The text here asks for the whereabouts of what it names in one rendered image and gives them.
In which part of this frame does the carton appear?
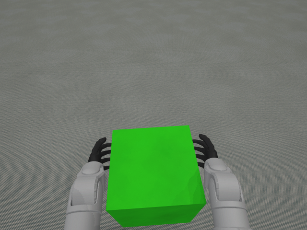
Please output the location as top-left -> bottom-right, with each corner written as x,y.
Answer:
106,125 -> 206,227

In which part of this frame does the robot right hand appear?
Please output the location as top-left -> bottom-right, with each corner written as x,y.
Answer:
192,134 -> 218,168

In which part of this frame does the robot left forearm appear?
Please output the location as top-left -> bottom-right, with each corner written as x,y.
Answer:
64,161 -> 106,230

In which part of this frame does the robot right forearm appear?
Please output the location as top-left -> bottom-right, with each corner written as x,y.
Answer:
204,158 -> 253,230

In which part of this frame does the robot left hand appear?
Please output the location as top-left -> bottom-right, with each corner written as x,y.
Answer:
88,137 -> 112,171

